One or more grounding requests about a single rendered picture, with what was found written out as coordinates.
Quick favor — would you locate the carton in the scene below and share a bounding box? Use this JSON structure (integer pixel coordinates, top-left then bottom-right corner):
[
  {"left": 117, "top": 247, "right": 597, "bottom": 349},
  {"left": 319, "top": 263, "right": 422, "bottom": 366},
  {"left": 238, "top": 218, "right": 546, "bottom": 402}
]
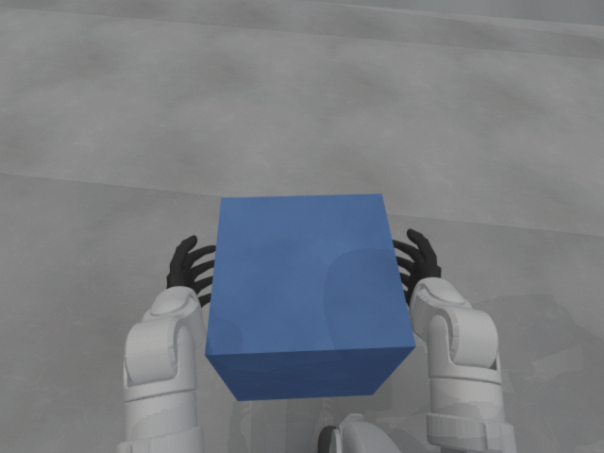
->
[{"left": 205, "top": 193, "right": 416, "bottom": 401}]

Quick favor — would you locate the robot right shin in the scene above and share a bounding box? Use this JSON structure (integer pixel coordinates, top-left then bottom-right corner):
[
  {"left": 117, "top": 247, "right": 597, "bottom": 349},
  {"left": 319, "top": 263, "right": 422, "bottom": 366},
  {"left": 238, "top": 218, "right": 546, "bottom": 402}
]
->
[{"left": 329, "top": 413, "right": 364, "bottom": 453}]

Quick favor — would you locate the right robot thigh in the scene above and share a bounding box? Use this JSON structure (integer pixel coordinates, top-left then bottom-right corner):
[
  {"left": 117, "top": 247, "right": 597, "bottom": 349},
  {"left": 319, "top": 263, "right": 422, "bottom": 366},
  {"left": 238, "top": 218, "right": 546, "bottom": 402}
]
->
[{"left": 331, "top": 422, "right": 401, "bottom": 453}]

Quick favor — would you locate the right robot hand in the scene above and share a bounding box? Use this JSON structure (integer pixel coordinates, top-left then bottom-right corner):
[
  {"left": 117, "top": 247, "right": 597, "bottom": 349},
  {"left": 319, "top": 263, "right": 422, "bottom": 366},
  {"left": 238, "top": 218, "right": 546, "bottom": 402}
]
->
[{"left": 393, "top": 229, "right": 441, "bottom": 307}]

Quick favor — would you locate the robot left forearm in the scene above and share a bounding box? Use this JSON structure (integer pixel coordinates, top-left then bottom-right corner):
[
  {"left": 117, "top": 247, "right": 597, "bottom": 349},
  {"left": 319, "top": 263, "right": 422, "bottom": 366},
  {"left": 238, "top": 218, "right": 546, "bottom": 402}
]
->
[{"left": 116, "top": 286, "right": 207, "bottom": 453}]

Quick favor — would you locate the robot right forearm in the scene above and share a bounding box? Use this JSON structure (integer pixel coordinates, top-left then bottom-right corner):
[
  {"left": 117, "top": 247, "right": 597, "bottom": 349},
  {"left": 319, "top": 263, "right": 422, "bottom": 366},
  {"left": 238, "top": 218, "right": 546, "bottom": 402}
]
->
[{"left": 409, "top": 277, "right": 517, "bottom": 453}]

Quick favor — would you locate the left robot hand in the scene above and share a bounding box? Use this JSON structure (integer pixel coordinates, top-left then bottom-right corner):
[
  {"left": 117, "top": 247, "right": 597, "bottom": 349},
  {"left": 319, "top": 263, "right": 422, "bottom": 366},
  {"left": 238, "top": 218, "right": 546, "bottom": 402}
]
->
[{"left": 166, "top": 235, "right": 216, "bottom": 309}]

